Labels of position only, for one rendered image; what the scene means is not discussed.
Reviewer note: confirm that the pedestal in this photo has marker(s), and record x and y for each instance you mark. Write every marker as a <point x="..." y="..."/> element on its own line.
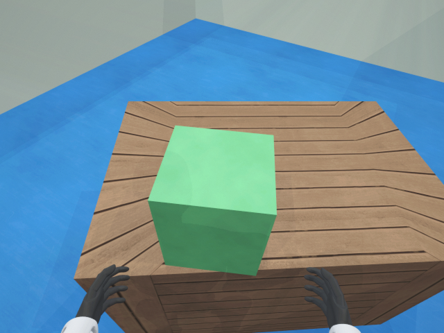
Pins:
<point x="353" y="197"/>

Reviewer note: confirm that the robot left forearm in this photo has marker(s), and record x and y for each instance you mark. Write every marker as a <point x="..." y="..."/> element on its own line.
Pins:
<point x="81" y="325"/>

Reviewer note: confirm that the robot right hand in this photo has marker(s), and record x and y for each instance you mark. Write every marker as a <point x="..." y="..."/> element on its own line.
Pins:
<point x="333" y="304"/>

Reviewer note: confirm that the robot left hand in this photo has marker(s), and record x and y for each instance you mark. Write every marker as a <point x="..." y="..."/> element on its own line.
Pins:
<point x="95" y="301"/>

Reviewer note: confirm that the carton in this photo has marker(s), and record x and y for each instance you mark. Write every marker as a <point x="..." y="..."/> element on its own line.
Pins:
<point x="213" y="201"/>

